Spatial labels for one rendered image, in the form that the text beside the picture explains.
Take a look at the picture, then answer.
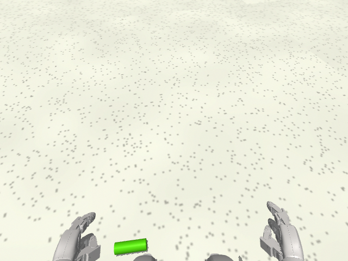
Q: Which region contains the left robot hand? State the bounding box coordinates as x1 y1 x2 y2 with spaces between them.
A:
52 212 101 261

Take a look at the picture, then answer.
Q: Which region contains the can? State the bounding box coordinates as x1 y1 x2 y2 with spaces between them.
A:
114 238 147 255

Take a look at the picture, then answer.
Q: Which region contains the right robot hand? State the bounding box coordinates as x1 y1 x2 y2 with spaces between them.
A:
260 201 305 261

